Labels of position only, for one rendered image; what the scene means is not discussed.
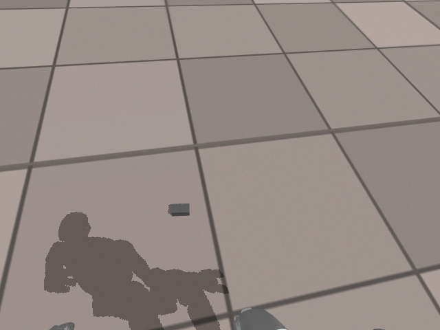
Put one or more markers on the small box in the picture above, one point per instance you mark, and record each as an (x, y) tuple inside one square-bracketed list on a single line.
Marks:
[(180, 209)]

